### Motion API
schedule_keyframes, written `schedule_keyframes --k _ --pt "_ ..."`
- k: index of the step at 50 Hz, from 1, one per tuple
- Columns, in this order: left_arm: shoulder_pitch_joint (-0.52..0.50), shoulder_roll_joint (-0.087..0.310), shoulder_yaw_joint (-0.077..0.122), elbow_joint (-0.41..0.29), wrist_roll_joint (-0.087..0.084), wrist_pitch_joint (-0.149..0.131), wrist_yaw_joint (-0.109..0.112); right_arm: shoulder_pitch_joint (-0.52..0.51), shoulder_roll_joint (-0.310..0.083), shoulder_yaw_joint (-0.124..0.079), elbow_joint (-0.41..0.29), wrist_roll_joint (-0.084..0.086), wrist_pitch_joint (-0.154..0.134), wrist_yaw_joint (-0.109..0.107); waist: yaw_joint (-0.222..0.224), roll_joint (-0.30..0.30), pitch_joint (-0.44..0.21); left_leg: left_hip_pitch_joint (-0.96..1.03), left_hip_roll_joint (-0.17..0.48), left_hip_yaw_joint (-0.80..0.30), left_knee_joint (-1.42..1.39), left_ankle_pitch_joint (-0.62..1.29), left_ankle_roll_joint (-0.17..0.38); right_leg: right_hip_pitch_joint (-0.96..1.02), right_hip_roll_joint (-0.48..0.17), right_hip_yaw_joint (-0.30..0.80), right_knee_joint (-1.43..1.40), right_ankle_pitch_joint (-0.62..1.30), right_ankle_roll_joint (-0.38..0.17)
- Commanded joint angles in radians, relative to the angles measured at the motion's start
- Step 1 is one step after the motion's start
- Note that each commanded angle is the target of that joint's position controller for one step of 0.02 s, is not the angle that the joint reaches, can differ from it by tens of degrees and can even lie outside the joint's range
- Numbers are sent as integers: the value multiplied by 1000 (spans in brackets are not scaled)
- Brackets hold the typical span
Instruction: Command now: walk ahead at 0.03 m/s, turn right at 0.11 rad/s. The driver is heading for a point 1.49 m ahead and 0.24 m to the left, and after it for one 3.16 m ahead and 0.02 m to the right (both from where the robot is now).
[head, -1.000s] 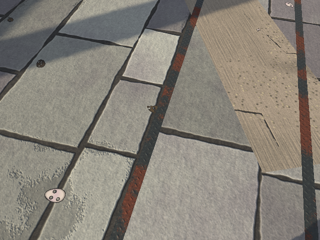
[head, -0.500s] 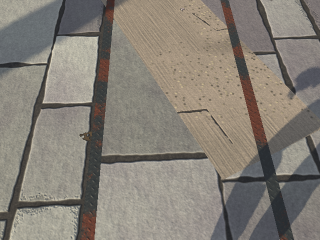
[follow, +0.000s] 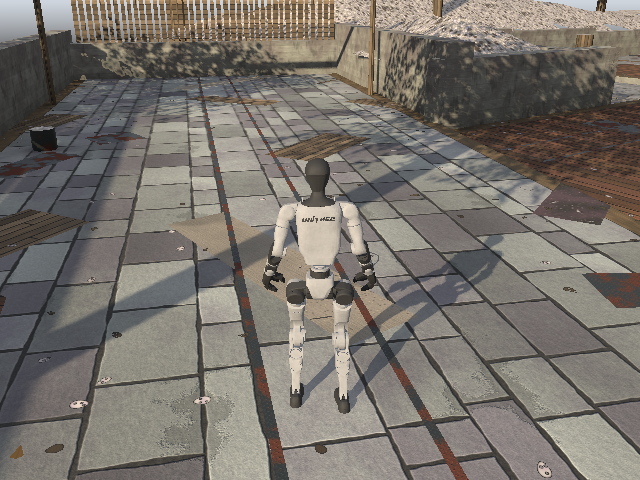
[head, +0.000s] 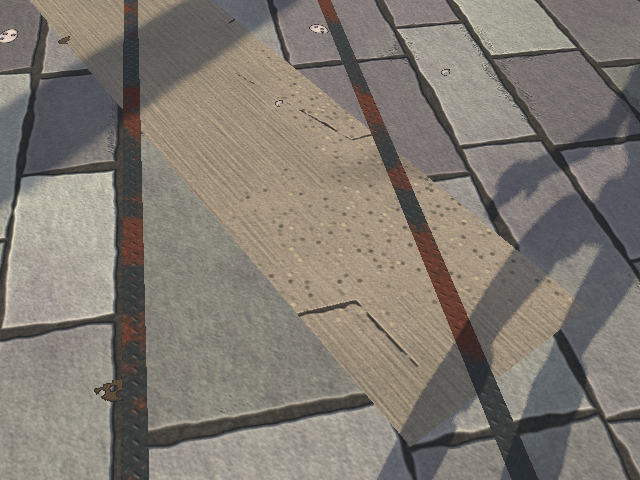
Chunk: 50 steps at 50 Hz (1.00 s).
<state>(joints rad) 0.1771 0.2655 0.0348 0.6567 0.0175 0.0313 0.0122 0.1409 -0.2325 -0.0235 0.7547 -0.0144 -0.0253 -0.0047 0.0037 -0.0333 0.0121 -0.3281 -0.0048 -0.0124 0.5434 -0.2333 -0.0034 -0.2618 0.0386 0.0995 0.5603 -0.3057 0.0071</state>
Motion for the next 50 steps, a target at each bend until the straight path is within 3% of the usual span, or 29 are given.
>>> schedule_keyframes --k 1,3,6,10,22,37,39,41,44,45,46,48,49,50 --pt "22 116 35 -49 2 6 -5 -19 -145 -32 -67 1 -12 9 -8 97 -80 66 101 -122 -114 110 53 47 -46 28 -52 145 -30" --pt "27 87 31 -44 3 -2 -9 -41 -137 -30 -66 0 -15 12 2 82 -64 93 78 -86 -85 88 35 10 -51 39 -68 126 -50" --pt "19 85 32 -37 3 -20 -7 -35 -118 -27 -63 5 -12 6 -12 32 -70 133 68 -67 -37 184 39 -4 -60 50 -77 190 -46" --pt "29 76 30 -30 0 -29 -2 -38 -112 -28 -55 7 -4 2 -14 12 -62 151 59 -61 -24 192 37 -11 -62 53 -82 196 -41" --pt "64 58 29 -8 -2 -39 11 -35 -106 -32 14 9 5 -8 -9 28 -31 151 49 -62 -41 164 21 2 -60 45 -95 186 -36" --pt "96 40 29 61 -5 -49 19 -9 -102 -36 148 12 12 -26 -16 29 -4 150 44 -63 -70 119 14 4 -50 25 -125 154 -32" --pt "129 46 34 88 -10 -45 22 16 -99 -37 178 17 16 -27 -13 15 -4 130 7 -29 -55 -127 22 -5 -33 20 -149 -105 -50" --pt "144 77 42 87 -21 -48 26 6 -106 -41 178 29 5 -29 1 -23 76 11 -18 -11 -4 -368 43 -53 -70 94 -202 -425 -104" --pt "192 135 57 108 -38 -80 23 -45 -69 -33 152 44 -53 -12 19 -152 147 -139 -23 35 175 -212 55 10 -262 387 -362 -541 -222" --pt "179 136 57 108 -39 -86 22 -47 -79 -35 151 46 -69 -3 14 -151 160 -144 4 10 187 -197 73 4 -292 424 -374 -485 -242" --pt "152 130 53 103 -39 -90 19 -25 -79 -36 157 52 -82 7 -8 -144 157 -112 13 9 133 -206 92 3 -288 401 -357 -410 -235" --pt "78 107 44 86 -42 -86 11 120 -85 -44 226 52 -93 19 -81 -104 98 163 -8 26 -50 -96 102 -87 -192 243 -267 -248 -165" --pt "38 73 34 68 -39 -89 10 225 -127 -59 267 43 -92 21 -117 -24 65 291 43 -80 -105 -100 113 -166 -114 127 -121 -124 -113" --pt "12 18 21 32 -38 -104 12 348 -218 -85 298 42 -91 21 -139 228 32 441 205 -403 -252 -245 203 -336 23 -58 202 -68 -35"
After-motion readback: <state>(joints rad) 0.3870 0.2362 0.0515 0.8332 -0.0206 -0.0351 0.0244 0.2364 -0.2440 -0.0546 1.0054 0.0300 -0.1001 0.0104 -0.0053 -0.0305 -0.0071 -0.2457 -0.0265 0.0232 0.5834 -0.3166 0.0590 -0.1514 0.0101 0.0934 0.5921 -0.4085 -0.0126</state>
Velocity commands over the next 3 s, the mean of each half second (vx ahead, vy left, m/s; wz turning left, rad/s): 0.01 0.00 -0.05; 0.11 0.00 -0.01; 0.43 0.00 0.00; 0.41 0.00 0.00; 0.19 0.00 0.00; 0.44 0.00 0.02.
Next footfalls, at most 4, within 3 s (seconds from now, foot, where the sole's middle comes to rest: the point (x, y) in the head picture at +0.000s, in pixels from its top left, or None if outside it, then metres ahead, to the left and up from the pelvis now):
1.44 right None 0.43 -0.11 -0.77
1.94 left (271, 378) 0.72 0.12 -0.77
2.28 right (378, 398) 0.68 -0.11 -0.77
2.60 left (259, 366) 0.75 0.15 -0.77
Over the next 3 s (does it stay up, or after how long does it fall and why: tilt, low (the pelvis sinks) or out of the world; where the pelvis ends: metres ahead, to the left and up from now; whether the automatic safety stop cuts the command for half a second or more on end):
stays up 0.87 0.04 0.00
